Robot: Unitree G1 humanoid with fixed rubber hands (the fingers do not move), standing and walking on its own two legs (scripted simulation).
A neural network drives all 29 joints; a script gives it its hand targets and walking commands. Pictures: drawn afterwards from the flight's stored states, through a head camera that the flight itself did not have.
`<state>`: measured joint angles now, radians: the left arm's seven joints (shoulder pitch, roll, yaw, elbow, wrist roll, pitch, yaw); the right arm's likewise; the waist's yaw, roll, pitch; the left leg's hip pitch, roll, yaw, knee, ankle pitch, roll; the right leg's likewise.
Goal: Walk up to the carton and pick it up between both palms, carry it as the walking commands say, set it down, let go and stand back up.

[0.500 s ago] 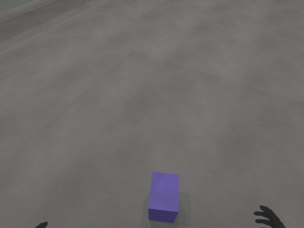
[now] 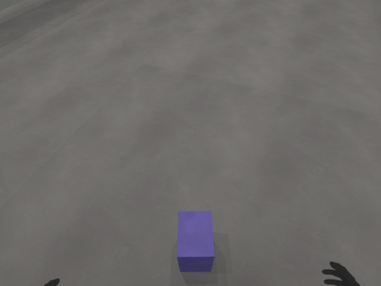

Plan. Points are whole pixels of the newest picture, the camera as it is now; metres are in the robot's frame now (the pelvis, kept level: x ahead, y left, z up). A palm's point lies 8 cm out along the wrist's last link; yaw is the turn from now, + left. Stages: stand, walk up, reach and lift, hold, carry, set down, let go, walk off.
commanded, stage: walk up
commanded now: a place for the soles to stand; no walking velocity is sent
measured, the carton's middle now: (195, 242) +0.41 +0.01 -0.65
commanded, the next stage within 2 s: reach and lift in 0.32 s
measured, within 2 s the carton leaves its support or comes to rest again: neither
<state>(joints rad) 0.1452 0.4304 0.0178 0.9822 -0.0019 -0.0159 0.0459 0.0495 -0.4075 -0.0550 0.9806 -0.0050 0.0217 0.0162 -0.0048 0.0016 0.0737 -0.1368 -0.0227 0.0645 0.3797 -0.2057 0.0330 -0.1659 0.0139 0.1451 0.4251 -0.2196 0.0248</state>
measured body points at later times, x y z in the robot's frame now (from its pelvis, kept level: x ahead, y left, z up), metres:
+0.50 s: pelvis -0.02 -0.01 -0.01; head +0.04 -0.02 +0.43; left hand +0.17 +0.30 -0.09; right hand +0.17 -0.30 -0.11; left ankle +0.00 +0.10 -0.74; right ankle +0.01 -0.14 -0.74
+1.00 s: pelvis -0.01 -0.02 -0.05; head +0.13 +0.01 +0.37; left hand +0.25 +0.27 -0.15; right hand +0.25 -0.26 -0.15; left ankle +0.00 +0.10 -0.74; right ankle +0.01 -0.14 -0.74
